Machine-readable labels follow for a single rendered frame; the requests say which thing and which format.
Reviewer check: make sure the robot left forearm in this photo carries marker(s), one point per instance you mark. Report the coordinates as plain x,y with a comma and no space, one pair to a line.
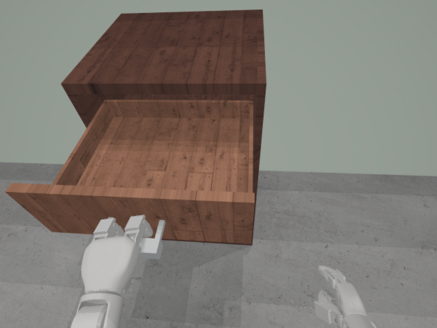
99,309

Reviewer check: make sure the left robot hand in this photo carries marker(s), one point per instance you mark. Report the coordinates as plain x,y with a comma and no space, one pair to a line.
109,262

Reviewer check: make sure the right robot hand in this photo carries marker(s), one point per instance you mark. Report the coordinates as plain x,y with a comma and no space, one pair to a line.
333,307

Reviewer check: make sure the cabinet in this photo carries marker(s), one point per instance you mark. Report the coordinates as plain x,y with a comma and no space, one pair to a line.
206,55

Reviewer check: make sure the robot right forearm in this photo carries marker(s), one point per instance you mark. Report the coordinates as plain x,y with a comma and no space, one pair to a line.
357,321

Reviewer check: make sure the handle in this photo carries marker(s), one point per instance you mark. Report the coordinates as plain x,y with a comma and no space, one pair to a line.
152,247

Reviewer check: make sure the drawer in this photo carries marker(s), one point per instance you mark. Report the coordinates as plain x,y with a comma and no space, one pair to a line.
188,162

